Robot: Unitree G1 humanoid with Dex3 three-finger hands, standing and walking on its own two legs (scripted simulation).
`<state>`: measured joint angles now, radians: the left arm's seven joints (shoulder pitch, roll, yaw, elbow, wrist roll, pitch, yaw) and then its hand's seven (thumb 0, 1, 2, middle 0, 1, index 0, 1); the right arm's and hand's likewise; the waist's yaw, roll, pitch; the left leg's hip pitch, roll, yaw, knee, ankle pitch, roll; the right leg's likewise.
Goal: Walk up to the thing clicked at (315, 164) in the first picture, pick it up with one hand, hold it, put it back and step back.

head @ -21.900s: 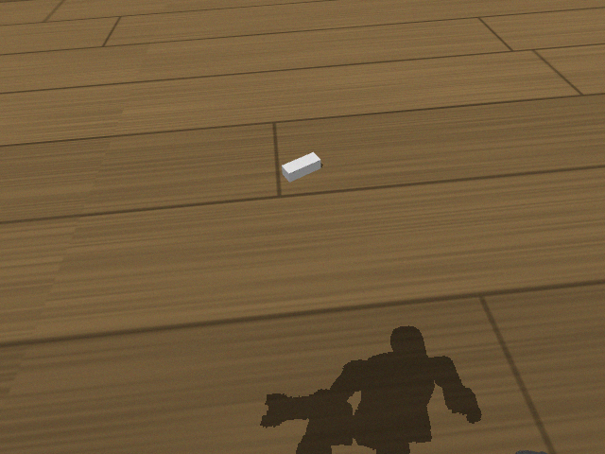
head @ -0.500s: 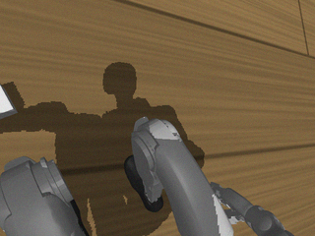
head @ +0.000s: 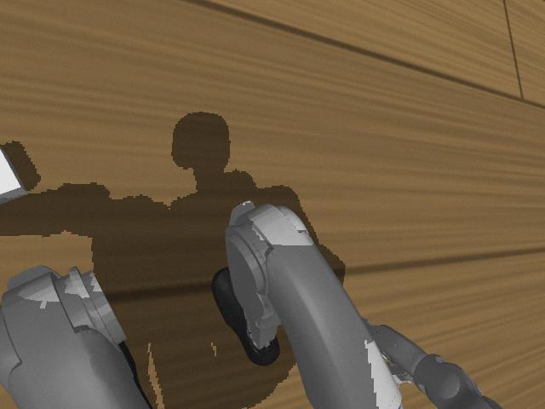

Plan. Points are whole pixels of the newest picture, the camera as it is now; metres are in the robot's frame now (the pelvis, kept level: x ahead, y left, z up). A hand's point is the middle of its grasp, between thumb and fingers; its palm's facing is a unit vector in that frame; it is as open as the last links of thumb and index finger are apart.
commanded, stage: close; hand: left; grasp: from above
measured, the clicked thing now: out of the picture +0.44 +0.33 -0.28
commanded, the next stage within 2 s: settle in 1.42 s
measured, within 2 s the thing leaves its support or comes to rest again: leaves its support in 1.80 s
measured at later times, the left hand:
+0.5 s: hand out of the picture +0.42 +0.33 -0.25, palm faces -0.43 -0.15 -0.89, open 11.9 cm
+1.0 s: hand out of the picture +0.42 +0.33 -0.25, palm faces -0.42 -0.15 -0.90, open 10.3 cm
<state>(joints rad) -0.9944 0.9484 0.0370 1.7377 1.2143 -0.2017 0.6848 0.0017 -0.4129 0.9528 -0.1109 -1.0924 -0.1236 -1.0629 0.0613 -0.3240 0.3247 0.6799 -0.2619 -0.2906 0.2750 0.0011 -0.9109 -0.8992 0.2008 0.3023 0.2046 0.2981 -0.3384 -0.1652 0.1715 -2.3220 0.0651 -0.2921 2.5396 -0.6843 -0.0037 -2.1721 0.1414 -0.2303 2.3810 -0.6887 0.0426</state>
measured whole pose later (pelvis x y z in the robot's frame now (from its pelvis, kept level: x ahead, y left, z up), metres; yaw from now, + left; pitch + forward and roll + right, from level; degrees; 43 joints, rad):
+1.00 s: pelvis +0.00 +0.00 +0.00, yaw +0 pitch +25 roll -15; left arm -1.01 0.97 0.01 1.73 1.20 -0.18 0.68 0.00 0.03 0.60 -0.48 -0.83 -0.51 -0.77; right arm 0.06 -0.34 0.34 0.66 -0.26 -0.29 0.26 0.00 -0.91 -0.90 0.20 0.30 0.20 0.30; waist -0.35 -0.18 0.18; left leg -2.32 0.06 -0.30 2.53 -0.69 -0.01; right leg -2.16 0.14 -0.24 2.36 -0.69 0.04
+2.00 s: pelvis +0.00 +0.00 +0.00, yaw +1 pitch +26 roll -13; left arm -0.91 0.85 0.07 1.51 1.18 -0.12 0.57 0.00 0.01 0.49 -0.66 -0.61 -0.68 -0.59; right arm 0.12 -0.32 0.25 0.68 -0.22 -0.23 0.26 0.00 -0.92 -0.90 0.20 0.30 0.21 0.30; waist -0.30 -0.10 0.08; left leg -2.34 0.06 -0.26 2.52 -0.68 0.00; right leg -2.19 0.13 -0.21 2.37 -0.69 0.04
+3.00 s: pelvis -0.01 -0.01 +0.09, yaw +10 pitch +33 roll -7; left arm -0.70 0.63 -0.04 0.97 1.05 -0.09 0.13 0.00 0.04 0.45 -0.67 -0.59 -0.68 -0.56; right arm 0.19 -0.28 0.03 0.67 -0.04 0.03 0.08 0.00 -0.92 -0.90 0.20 0.30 0.21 0.30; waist -0.12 0.03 -0.14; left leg -2.15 0.04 -0.10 2.18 -0.61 0.01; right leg -2.05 0.07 -0.08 2.14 -0.68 0.01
